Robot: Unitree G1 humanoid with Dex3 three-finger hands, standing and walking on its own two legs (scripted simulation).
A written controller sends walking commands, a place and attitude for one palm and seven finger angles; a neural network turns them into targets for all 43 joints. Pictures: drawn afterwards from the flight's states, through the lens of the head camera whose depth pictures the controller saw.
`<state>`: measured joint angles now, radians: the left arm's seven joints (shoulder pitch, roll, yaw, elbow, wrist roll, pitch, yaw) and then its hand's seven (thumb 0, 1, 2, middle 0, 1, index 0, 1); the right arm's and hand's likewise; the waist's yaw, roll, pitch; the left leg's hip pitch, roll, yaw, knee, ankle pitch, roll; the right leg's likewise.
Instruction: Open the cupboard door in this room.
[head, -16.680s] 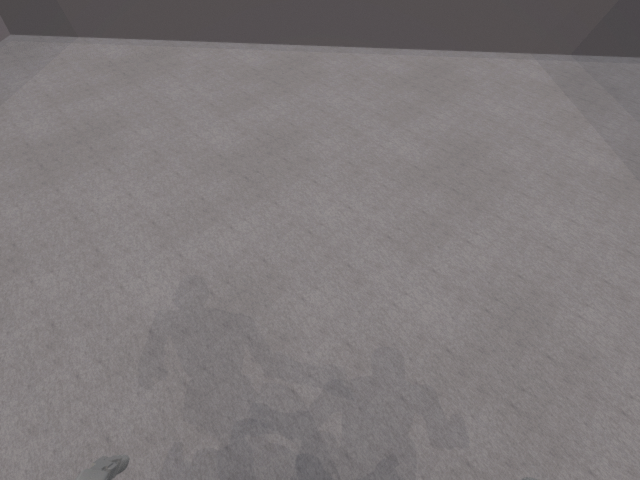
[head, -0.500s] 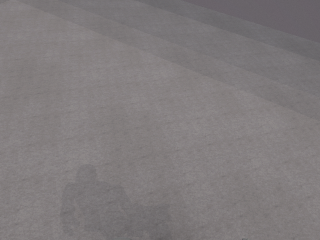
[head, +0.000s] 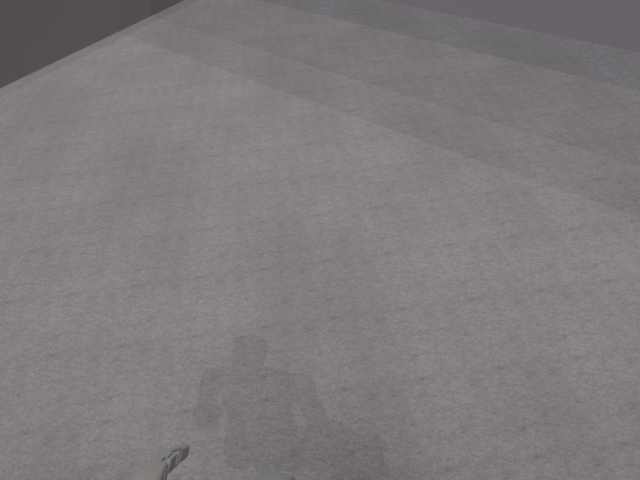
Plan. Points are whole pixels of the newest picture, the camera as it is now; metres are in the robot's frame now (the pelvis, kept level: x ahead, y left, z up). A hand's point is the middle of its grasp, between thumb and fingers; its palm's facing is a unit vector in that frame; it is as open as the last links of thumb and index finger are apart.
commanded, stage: turn or walk to find it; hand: left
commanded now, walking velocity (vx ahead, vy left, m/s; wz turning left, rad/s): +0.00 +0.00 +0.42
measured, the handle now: out of the picture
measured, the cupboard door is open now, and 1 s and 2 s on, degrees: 0 0 0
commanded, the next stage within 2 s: none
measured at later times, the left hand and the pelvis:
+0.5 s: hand out of the picture -0.08 +0.23 -0.18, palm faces +0.31 -0.92 -0.23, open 7.4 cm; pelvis -0.03 +0.02 -0.01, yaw +14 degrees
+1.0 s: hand out of the picture -0.02 +0.23 -0.14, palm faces +0.39 -0.88 -0.26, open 7.4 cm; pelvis -0.06 +0.00 +0.01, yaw +24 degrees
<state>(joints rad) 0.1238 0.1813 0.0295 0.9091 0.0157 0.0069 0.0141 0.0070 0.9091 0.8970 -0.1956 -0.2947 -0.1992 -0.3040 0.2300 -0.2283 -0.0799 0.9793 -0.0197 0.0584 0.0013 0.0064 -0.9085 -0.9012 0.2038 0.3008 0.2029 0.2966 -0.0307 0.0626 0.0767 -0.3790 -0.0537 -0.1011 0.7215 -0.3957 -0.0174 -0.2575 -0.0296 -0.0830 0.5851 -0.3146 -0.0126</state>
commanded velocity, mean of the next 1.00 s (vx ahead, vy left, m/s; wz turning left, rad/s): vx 0.00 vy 0.00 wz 0.42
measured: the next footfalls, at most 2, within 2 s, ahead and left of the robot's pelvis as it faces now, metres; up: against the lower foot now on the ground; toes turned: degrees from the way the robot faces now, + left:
left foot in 0.48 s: -0.03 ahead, +0.14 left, +0.00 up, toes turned +18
right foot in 1.04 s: +0.01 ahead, -0.10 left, +0.00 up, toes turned +23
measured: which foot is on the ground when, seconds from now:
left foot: up 0.00-0.46, down 0.48-1.00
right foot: down 0.00-0.48, up 0.50-1.00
